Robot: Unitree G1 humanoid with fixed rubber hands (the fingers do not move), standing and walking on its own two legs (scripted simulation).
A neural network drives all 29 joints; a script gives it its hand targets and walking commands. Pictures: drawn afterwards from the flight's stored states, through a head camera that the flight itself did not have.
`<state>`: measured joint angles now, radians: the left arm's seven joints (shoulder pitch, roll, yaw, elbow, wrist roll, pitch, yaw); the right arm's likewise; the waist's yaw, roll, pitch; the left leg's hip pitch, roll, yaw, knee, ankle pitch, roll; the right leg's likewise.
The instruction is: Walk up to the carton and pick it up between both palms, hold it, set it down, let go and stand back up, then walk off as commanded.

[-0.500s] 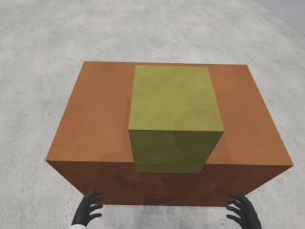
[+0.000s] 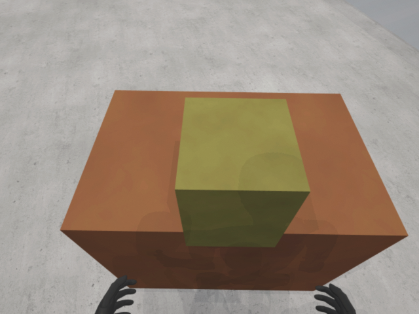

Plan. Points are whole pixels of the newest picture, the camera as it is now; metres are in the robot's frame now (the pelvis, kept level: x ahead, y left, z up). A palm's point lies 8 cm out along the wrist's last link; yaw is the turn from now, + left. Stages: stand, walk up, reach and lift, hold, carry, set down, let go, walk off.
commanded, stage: stand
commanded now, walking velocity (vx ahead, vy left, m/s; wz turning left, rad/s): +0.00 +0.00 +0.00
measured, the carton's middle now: (232, 177) +0.40 -0.02 +0.02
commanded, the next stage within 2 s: walk off in 1.62 s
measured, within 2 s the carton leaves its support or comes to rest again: neither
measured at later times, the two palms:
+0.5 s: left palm out of the picture +0.12 +0.28 -0.10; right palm out of the picture +0.14 -0.23 -0.07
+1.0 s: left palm out of the picture +0.10 +0.28 -0.11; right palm out of the picture +0.13 -0.23 -0.07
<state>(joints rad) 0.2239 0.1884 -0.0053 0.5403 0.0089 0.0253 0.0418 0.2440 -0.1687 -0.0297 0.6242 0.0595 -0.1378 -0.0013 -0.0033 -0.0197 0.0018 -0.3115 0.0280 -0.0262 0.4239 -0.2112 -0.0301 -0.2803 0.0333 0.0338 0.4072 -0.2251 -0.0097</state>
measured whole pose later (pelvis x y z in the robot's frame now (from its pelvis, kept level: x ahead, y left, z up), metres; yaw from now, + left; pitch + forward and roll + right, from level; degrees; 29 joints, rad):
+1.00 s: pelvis -0.01 +0.02 +0.00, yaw +0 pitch +2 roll -2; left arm 0.22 0.29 -0.01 0.81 0.04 -0.02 0.00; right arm 0.24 -0.23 -0.03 0.64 0.05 -0.05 -0.01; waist 0.00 0.01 -0.10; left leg -0.31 0.03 -0.03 0.52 -0.25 0.00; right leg -0.24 0.03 0.03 0.42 -0.22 0.00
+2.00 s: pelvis -0.05 +0.02 -0.01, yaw +0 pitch -2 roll -1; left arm 0.22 0.32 0.00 0.82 0.03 -0.02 0.00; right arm 0.24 -0.28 -0.03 0.70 0.05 -0.01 -0.01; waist 0.00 0.01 0.07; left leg -0.31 0.02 -0.03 0.56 -0.22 0.00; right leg -0.29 0.03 0.03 0.61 -0.29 0.00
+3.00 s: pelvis -0.35 +0.07 -0.04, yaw -2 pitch -7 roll -4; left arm 0.22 0.42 0.05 0.80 0.03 0.06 0.00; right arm 0.17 -0.37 -0.03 0.70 0.05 0.04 -0.02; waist 0.02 -0.05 0.21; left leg -0.47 -0.03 -0.10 0.70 -0.16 0.03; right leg -0.46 0.17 0.13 1.28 -0.42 -0.05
